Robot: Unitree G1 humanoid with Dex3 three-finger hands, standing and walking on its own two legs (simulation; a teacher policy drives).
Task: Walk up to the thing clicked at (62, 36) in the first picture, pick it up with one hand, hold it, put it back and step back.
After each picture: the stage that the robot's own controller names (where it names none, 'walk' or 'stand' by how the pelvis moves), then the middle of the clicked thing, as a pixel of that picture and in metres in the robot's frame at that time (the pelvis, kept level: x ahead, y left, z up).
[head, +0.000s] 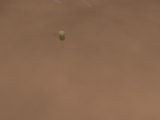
stand; (62, 35) +1.66 +0.27 -0.72
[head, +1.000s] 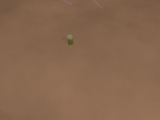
walk; (70, 40) +1.53 +0.26 -0.72
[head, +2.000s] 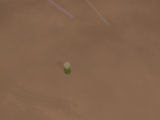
walk; (67, 68) +1.03 +0.21 -0.71
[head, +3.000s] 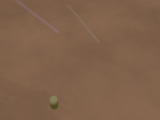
walk; (53, 102) +0.67 +0.21 -0.70
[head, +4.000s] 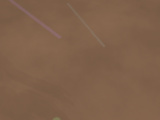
stand; out of the picture +0.45 +0.20 -0.69
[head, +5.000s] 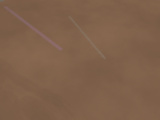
stand; out of the picture +0.42 +0.21 -0.73
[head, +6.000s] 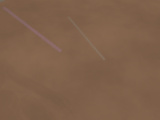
stand; out of the picture +0.39 +0.21 -0.73
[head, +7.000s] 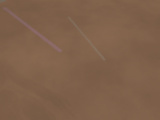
stand; out of the picture +0.39 +0.21 -0.73
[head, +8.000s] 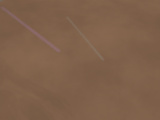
stand; out of the picture +0.39 +0.21 -0.73
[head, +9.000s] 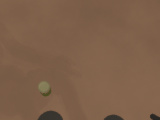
go down; (45, 89) +0.44 +0.21 -0.50
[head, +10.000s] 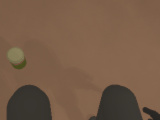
go down; (17, 58) +0.47 +0.27 -0.30
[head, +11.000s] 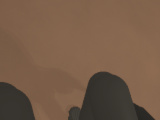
close in; out of the picture +0.44 +0.31 -0.24
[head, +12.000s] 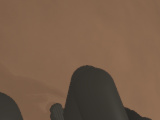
close; out of the picture +0.43 +0.33 -0.22
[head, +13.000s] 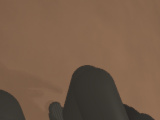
lift; out of the picture +0.41 +0.30 -0.23
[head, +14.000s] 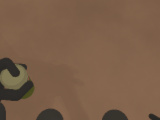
lift; (19, 83) +0.34 +0.21 -0.01
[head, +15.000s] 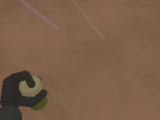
hold; (34, 93) +0.33 +0.18 +0.00
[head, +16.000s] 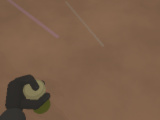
hold; (38, 97) +0.33 +0.17 -0.01
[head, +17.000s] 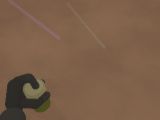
hold; (38, 96) +0.33 +0.17 +0.00
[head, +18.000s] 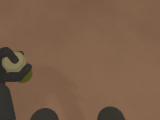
crouch; (18, 68) +0.41 +0.22 -0.08
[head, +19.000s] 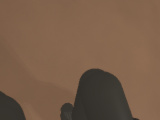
lower; out of the picture +0.42 +0.34 -0.21
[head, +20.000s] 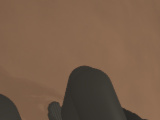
lower; out of the picture +0.41 +0.34 -0.23
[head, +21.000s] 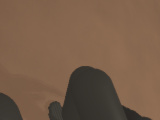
lower; out of the picture +0.41 +0.34 -0.23
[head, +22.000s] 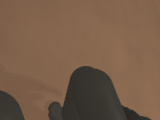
lower; out of the picture +0.41 +0.34 -0.23
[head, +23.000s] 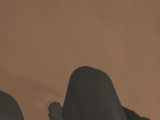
lower; out of the picture +0.41 +0.34 -0.23
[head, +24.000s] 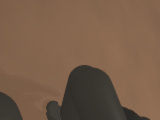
withdraw; out of the picture +0.40 +0.33 -0.22
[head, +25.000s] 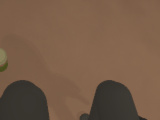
stand; out of the picture +0.42 +0.30 -0.27
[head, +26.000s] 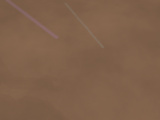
stand; out of the picture +0.39 +0.20 -0.64
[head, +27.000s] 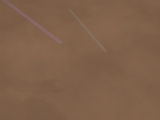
stand; out of the picture +0.40 +0.21 -0.67
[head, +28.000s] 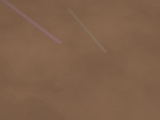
stand; out of the picture +0.39 +0.21 -0.67
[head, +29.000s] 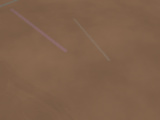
stand; out of the picture +0.40 +0.20 -0.72
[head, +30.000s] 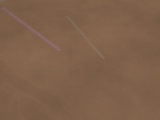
stand; out of the picture +0.38 +0.22 -0.73
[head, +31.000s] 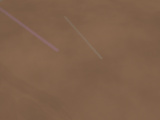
walk; out of the picture +0.37 +0.23 -0.73
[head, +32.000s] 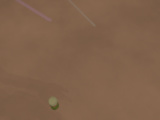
walk; (53, 103) +0.54 +0.24 -0.69
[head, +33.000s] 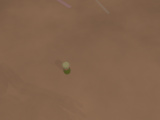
walk; (66, 68) +0.91 +0.21 -0.70
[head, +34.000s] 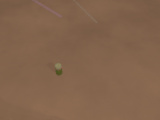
stand; (58, 69) +1.03 +0.23 -0.70
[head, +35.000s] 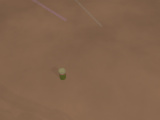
stand; (62, 74) +1.00 +0.23 -0.73
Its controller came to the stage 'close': yes
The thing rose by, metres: 0.70
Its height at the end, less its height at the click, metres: +0.00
